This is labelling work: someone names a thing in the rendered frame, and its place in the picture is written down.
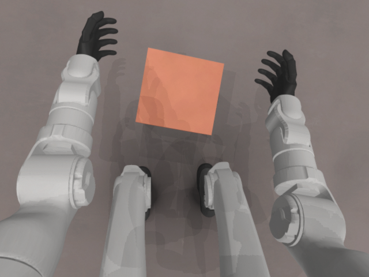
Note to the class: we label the robot right forearm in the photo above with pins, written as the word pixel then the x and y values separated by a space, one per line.
pixel 293 157

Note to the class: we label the left robot shin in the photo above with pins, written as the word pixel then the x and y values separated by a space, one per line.
pixel 128 168

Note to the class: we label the robot left foot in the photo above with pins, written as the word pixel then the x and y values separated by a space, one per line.
pixel 146 171

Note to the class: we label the left robot hand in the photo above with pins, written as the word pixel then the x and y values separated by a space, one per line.
pixel 89 43

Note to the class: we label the right robot hand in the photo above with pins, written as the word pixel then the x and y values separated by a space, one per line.
pixel 285 81

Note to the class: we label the right robot upper arm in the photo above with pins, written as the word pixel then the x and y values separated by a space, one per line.
pixel 313 230

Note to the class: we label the carton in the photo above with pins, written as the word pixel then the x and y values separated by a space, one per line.
pixel 179 92

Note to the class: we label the left robot upper arm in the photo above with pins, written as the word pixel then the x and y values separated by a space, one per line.
pixel 51 189

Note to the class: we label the robot left forearm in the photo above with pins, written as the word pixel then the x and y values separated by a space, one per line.
pixel 72 114

